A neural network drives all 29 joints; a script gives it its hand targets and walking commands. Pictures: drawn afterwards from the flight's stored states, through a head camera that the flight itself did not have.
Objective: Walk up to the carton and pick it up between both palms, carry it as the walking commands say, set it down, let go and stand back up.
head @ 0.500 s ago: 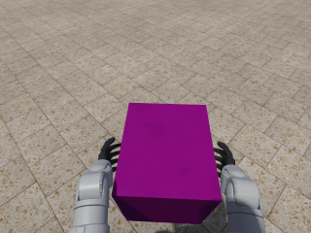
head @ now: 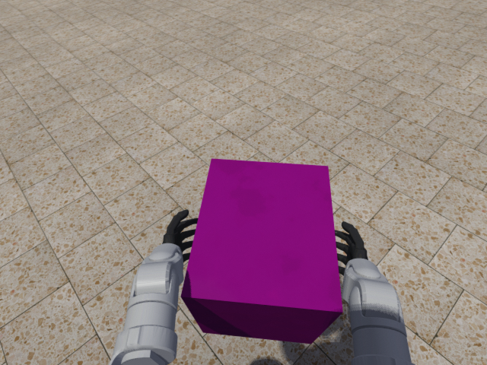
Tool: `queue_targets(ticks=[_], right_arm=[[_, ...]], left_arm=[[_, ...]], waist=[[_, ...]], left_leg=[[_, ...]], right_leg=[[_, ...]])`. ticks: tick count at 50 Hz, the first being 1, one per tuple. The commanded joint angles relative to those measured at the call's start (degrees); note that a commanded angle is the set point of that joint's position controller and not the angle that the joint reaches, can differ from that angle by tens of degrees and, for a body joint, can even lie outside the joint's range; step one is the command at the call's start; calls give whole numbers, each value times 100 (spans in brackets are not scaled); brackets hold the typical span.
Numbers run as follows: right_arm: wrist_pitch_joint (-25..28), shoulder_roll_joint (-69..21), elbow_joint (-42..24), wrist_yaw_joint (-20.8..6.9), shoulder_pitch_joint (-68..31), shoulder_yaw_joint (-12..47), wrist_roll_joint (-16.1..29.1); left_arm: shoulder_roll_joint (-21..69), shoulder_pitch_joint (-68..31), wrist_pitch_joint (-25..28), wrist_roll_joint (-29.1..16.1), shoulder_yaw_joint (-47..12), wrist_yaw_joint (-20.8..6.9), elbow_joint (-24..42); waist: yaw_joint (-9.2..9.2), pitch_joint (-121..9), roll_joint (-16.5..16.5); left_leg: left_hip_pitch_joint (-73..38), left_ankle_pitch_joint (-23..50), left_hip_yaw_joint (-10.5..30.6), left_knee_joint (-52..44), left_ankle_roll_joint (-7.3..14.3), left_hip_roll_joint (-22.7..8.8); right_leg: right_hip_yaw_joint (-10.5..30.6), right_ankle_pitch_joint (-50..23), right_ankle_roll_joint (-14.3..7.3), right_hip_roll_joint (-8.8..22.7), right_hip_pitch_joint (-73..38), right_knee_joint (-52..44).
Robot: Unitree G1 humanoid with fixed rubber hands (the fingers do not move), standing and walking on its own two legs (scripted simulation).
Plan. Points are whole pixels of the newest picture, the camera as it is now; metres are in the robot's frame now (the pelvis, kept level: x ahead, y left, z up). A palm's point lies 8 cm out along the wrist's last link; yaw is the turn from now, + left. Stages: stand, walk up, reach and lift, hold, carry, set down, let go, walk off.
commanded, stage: set down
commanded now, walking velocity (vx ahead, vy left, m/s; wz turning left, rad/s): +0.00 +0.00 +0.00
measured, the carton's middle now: (262, 253) +0.33 -0.01 -0.06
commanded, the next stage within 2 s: none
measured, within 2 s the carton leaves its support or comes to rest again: neither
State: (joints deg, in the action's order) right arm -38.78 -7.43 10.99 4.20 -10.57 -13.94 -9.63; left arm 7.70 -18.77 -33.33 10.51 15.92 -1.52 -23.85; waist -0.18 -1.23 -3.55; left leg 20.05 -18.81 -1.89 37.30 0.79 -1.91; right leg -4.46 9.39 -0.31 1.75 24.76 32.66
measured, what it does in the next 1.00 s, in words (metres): lowers itself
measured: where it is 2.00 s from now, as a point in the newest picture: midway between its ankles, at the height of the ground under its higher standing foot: outside the picture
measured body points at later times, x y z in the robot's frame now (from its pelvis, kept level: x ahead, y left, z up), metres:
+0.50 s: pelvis +0.01 +0.01 -0.01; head +0.13 -0.01 +0.42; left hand +0.34 +0.15 -0.08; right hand +0.30 -0.16 -0.09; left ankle +0.01 +0.12 -0.72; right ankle +0.08 -0.12 -0.72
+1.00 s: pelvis -0.03 +0.00 -0.06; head +0.18 -0.01 +0.34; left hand +0.35 +0.15 -0.16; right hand +0.31 -0.17 -0.17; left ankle +0.01 +0.12 -0.72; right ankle +0.08 -0.12 -0.72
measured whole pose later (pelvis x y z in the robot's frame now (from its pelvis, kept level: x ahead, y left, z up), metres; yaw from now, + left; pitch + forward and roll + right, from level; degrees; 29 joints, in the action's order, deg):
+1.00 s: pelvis -0.03 +0.00 -0.06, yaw +0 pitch +20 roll -1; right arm -1.1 1.5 34.7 10.2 -24.7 -9.1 -6.2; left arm -2.0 -34.7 1.8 4.7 5.9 6.1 -45.6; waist -0.2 8.4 -3.1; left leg 54.9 -23.0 -0.8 58.0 0.8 -1.9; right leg -3.5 12.1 -0.3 2.1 58.7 51.0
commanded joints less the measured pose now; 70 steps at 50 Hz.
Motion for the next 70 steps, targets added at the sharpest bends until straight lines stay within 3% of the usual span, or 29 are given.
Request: queue_targets(ticks=[1, 4, 9, 13, 23, 24, 25, 26, 29, 30, 32, 34, 39, 40, 41, 42, 43, 44, 45, 46, 47, 50, 52, 57, 59, 62, 63, 64, 70], right_arm=[[616, -5894, -153, -1580, -4357, 3917, 1165], [775, -5679, 110, -1558, -4058, 3628, 973], [1133, -5395, 447, -1537, -3835, 3263, 699], [1572, -5244, 613, -1491, -3772, 3081, 589], [2718, -4606, 1102, -1271, -3884, 2851, 337], [2876, -4595, 993, -1227, -3863, 2906, 382], [3020, -4396, 891, -1193, -4127, 3024, 482], [3138, -4202, 845, -1149, -4037, 3105, 546], [3403, -3470, 828, -975, -4037, 3239, 717], [3530, -3219, 657, -879, -4076, 3339, 712], [3646, -3095, 450, -667, -4197, 3403, 886], [3802, -2566, 523, -483, -4397, 3288, 989], [4066, -1267, 1015, 130, -4148, 2470, 831], [4140, -990, 1082, 250, -4196, 2347, 833], [4204, -721, 1247, 386, -3992, 2031, 753], [4265, -349, 1424, 471, -3809, 1891, 677], [4333, -294, 1521, 515, -3749, 1739, 615], [4365, -300, 1557, 546, -3875, 1746, 641], [4411, -66, 1444, 571, -3883, 1629, 628], [4404, -2, 1584, 585, -3998, 1536, 625], [4368, 142, 1642, 620, -4087, 1391, 605], [4357, -45, 1522, 666, -4487, 1544, 794], [4354, 72, 1462, 696, -4570, 1577, 983], [4223, 16, 2249, 725, -4171, 1199, 850], [4271, -42, 1959, 718, -4466, 1357, 977], [4342, -182, 1884, 742, -4493, 1422, 958], [4383, -28, 1756, 750, -4593, 1504, 1006], [4437, 38, 1581, 764, -4703, 1558, 1073], [4477, 38, 822, 810, -5254, 1948, 1411]], left_arm=[[5029, -3366, 499, -959, -3162, -1733, 374], [5046, -3359, 622, -932, -3269, -1702, 285], [4909, -3077, 888, -610, -2993, -1617, -118], [5047, -3303, 1304, -701, -3190, -1525, -131], [4612, -2904, 2389, -309, -2729, -1163, -907], [4599, -3020, 2516, -375, -2941, -1156, -795], [4462, -2968, 2623, -384, -2841, -1049, -810], [4431, -3096, 2755, -519, -3114, -986, -671], [3636, -3094, 3035, -611, -3128, -726, -452], [3491, -3056, 3138, -699, -3262, -649, -367], [3022, -3216, 3326, -808, -3312, -469, -191], [2538, -3125, 3419, -768, -3005, -234, -374], [1176, -3398, 3690, -878, -2593, 293, -621], [781, -3415, 3753, -848, -2331, 421, -688], [491, -3560, 3813, -886, -2255, 520, -704], [204, -3435, 3905, -878, -2014, 677, -714], [156, -3603, 3937, -932, -1986, 724, -801], [84, -3607, 3973, -924, -1905, 759, -858], [105, -3507, 3969, -930, -1845, 818, -999], [-30, -3624, 3980, -930, -1717, 814, -1137], [-156, -3699, 3948, -980, -1641, 848, -1329], [-190, -4133, 3980, -1115, -1700, 895, -1070], [-264, -4079, 3948, -1097, -1670, 973, -1172], [-101, -3976, 3817, -1170, -1668, 887, -1905], [-118, -4113, 3898, -1258, -1659, 874, -1597], [-60, -4324, 3964, -1311, -1902, 861, -1483], [-62, -4290, 3965, -1239, -1841, 931, -1280], [-57, -4288, 3980, -1276, -1950, 961, -1142], [-61, -4382, 3916, -1472, -2170, 1106, -488]], waist=[[-196, -2081, 573], [138, -2090, 389], [161, -1729, 297], [390, -2067, 183], [144, -2852, 530], [248, -3287, 408], [-7, -3484, 431], [244, -3861, 335], [13, -4304, 338], [188, -4670, 515], [47, -4948, 598], [-76, -4861, 567], [180, -3946, 558], [29, -3812, 557], [288, -3607, 525], [145, -3241, 599], [301, -3342, 605], [88, -3148, 605], [202, -3080, 610], [169, -2881, 625], [364, -2986, 633], [140, -3110, 714], [94, -3350, 466], [489, -3044, 286], [318, -3455, 423], [463, -3810, 504], [264, -4287, 269], [381, -4672, 339], [147, -6006, 553]], left_leg=[[812, 228, 809, -1130, 419, 597], [735, 313, 876, -1090, 368, 585], [1045, 700, 884, -892, 282, 674], [1151, 1326, 962, -611, 252, 708], [2474, 1746, 885, 356, 160, 881], [2420, 1865, 877, 449, 145, 875], [2464, 1777, 793, 587, 143, 878], [2392, 1829, 837, 633, 125, 906], [2689, 1878, 701, 880, 82, 914], [2745, 1940, 703, 990, 51, 952], [2954, 1620, 638, 1151, 95, 962], [3081, 1186, 575, 1214, 125, 982], [3197, 329, 504, 1263, 225, 930], [3085, 184, 486, 1296, 244, 900], [3109, 169, 465, 1305, 246, 878], [3078, 241, 480, 1252, 228, 864], [3082, 295, 476, 1353, 200, 865], [3132, 251, 461, 1304, 233, 876], [3124, 390, 454, 1307, 185, 869], [3228, 243, 478, 1319, 214, 860], [3162, 254, 456, 1423, 205, 861], [3268, 282, 475, 1514, 214, 880], [3157, 400, 410, 1569, 180, 863], [3697, 472, 460, 1729, 91, 895], [3836, 552, 423, 1875, 97, 911], [4111, 829, 474, 1978, 118, 957], [3980, 987, 441, 2083, 65, 957], [3939, 1066, 463, 2200, 64, 972], [4221, 1596, 387, 2657, 83, 1034]], right_leg=[[969, -229, -13, -598, -3058, -400], [851, -516, -58, -664, -2808, -238], [885, -957, -91, -677, -2524, -130], [858, -1470, -114, -704, -2065, 191], [990, -2283, -113, -715, -1057, 1150], [990, -2435, -89, -734, -990, 1284], [1033, -2366, -97, -722, -944, 1388], [934, -2353, -71, -751, -911, 1536], [900, -2459, -38, -749, -692, 1786], [859, -2588, -3, -762, -827, 1825], [836, -2546, 69, -747, -948, 1998], [748, -2069, 95, -736, -711, 2013], [594, -864, 128, -799, -78, 1937], [617, -525, 121, -780, 104, 1916], [570, -512, 112, -800, 246, 1896], [540, -443, 103, -841, 386, 1914], [589, -529, 75, -837, 357, 1903], [601, -387, 84, -824, 405, 1921], [580, -528, 65, -831, 461, 1893], [603, -275, 54, -818, 660, 1938], [560, -181, 28, -838, 848, 1968], [614, -138, 62, -801, 819, 2111], [597, -271, 53, -813, 970, 2255], [651, -364, 22, -799, 1601, 2365], [708, -397, 48, -816, 1519, 2489], [664, -946, 114, -860, 1580, 2676], [726, -1051, 63, -862, 1609, 2834], [705, -1202, 61, -885, 1524, 2926], [727, -2039, 79, -942, 1052, 3402]])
